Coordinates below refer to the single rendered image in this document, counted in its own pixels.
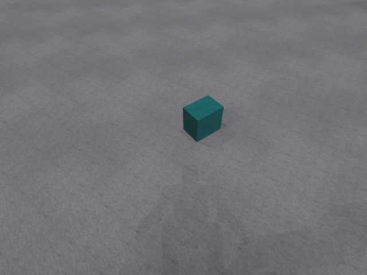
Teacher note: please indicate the carton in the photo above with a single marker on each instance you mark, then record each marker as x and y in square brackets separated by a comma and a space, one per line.
[202, 117]

